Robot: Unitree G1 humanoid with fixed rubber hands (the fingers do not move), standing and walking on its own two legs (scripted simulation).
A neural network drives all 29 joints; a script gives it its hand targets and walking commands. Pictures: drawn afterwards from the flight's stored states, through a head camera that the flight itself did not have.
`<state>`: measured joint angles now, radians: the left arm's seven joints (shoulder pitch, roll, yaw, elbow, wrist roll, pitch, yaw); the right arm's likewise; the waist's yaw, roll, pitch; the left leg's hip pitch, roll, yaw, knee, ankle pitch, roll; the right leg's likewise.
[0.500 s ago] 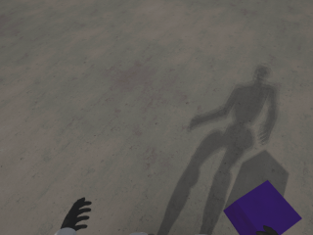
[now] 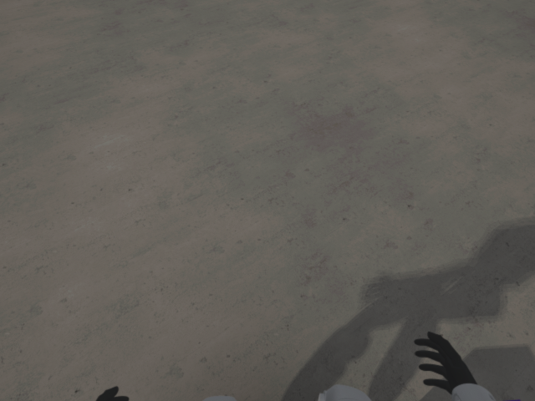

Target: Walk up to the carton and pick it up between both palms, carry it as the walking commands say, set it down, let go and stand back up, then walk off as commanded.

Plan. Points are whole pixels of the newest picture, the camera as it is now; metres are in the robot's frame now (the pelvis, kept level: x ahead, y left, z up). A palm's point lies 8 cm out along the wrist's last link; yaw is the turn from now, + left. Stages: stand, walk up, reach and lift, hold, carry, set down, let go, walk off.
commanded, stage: walk off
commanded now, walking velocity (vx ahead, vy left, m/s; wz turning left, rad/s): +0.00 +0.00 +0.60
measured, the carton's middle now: out of the picture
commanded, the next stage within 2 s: stand in 1.40 s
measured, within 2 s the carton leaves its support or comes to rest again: neither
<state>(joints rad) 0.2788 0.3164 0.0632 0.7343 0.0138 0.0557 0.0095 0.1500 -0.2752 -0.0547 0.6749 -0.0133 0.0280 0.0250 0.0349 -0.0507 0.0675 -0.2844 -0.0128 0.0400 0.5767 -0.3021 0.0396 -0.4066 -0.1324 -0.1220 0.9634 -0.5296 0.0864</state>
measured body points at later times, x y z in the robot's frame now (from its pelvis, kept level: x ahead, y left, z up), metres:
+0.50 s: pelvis -0.01 -0.03 +0.01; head +0.03 -0.05 +0.46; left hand +0.06 +0.26 -0.08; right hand +0.15 -0.28 -0.12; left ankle -0.05 +0.09 -0.67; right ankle +0.02 -0.13 -0.73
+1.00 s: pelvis -0.04 +0.00 +0.01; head -0.02 +0.05 +0.46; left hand -0.12 +0.29 -0.12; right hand +0.23 -0.15 -0.08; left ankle -0.08 +0.08 -0.73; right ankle +0.05 -0.14 -0.65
